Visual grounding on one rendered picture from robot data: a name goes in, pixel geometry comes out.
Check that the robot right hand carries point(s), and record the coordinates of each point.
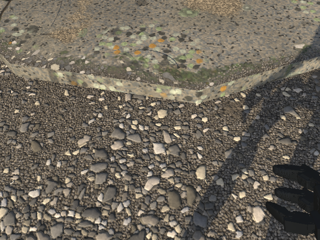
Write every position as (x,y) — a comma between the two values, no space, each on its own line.
(298,222)

